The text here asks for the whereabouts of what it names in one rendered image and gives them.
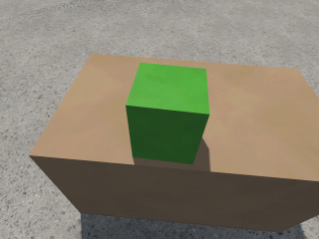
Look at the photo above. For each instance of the pedestal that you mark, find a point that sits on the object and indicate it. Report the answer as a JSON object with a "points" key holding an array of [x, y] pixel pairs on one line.
{"points": [[256, 167]]}

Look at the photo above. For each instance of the carton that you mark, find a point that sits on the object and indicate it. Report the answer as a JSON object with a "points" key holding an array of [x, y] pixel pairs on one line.
{"points": [[167, 112]]}

